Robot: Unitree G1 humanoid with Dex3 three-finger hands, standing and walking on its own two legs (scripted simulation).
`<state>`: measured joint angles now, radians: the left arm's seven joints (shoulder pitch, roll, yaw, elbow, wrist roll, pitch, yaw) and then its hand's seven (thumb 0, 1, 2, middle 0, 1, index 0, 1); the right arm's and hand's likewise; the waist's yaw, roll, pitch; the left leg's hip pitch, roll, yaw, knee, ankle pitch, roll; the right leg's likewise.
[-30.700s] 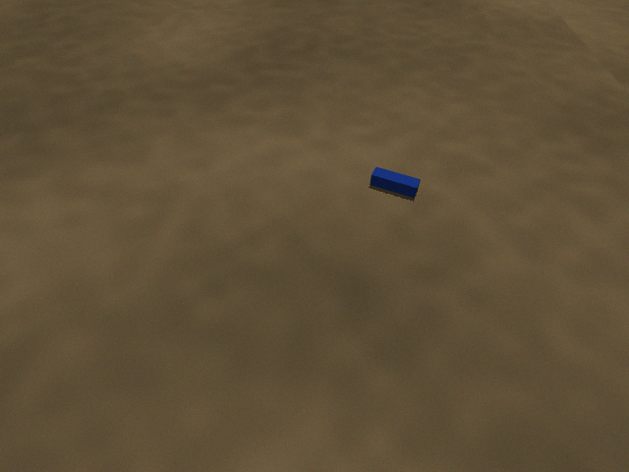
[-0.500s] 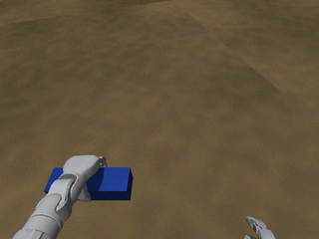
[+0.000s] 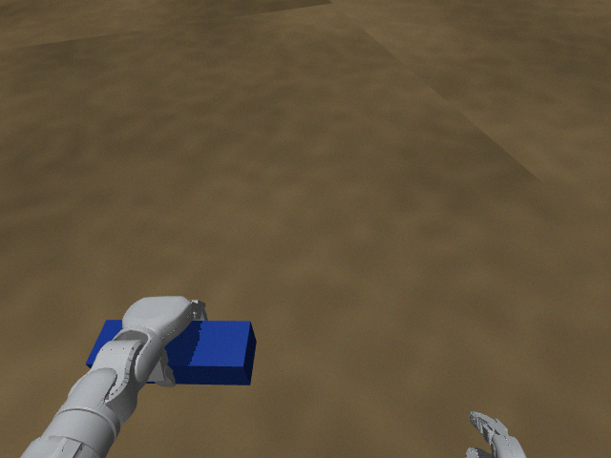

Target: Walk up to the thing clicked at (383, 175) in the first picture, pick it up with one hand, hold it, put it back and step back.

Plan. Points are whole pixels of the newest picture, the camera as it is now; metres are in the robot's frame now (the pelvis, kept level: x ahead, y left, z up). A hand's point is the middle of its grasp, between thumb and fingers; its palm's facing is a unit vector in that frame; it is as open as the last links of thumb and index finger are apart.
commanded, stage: hold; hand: left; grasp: from above
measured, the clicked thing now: (177, 352) +0.30 +0.21 -0.07
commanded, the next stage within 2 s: crouch in 0.26 s
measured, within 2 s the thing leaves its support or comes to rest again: neither
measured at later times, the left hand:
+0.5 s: hand (166, 344) +0.30 +0.22 -0.04, palm faces -0.47 -0.04 -0.88, open 10.1 cm
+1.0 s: hand (191, 366) +0.34 +0.24 -0.23, palm faces -0.43 +0.06 -0.90, open 10.2 cm
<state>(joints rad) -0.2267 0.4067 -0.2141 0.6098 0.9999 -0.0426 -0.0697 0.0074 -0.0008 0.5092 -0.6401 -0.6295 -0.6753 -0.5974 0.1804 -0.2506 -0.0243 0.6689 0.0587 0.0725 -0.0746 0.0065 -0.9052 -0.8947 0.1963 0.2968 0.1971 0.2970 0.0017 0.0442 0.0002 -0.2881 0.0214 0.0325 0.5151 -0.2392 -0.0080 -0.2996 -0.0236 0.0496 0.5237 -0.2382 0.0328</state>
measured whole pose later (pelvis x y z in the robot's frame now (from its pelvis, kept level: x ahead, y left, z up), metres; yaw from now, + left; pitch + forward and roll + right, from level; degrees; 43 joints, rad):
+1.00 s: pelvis -0.03 +0.00 -0.12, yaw +1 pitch +24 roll -2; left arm -0.57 0.42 -0.12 1.14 1.22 -0.13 0.35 0.00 -0.04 0.56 -0.61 -0.72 -0.64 -0.69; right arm 0.22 -0.28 -0.09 0.72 -0.03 0.05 -0.02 0.00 -0.90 -0.89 0.20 0.30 0.20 0.30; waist -0.09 0.01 -0.15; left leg -1.19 0.03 -0.03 1.29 -0.51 -0.01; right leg -1.16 -0.01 0.01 1.25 -0.50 0.04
